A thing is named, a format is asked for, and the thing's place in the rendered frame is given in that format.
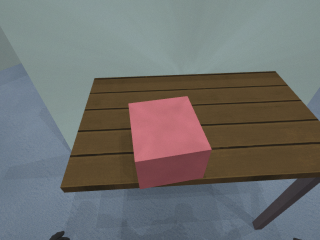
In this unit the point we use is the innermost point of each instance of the carton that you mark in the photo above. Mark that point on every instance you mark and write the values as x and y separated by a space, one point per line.
169 143

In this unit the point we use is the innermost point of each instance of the table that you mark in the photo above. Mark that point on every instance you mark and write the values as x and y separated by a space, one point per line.
257 127

